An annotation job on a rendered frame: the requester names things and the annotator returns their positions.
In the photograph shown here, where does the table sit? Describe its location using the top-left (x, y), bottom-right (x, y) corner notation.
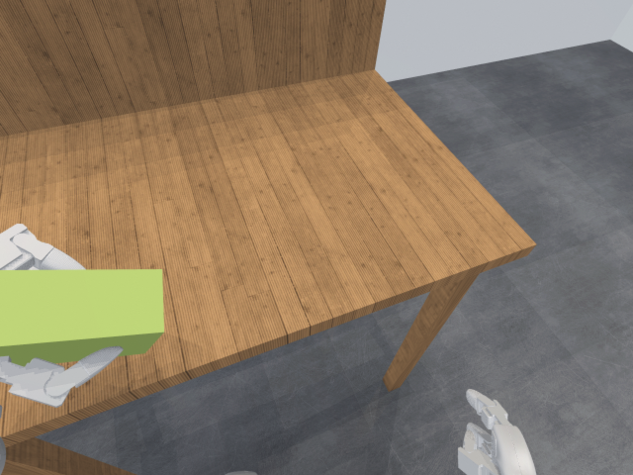
top-left (0, 0), bottom-right (536, 475)

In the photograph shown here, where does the robot right hand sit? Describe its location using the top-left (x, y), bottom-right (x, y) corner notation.
top-left (458, 389), bottom-right (536, 475)

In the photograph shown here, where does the sponge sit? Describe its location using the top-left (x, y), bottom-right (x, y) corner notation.
top-left (0, 269), bottom-right (164, 367)

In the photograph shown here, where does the robot left hand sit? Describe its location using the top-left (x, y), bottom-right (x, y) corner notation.
top-left (0, 224), bottom-right (124, 408)

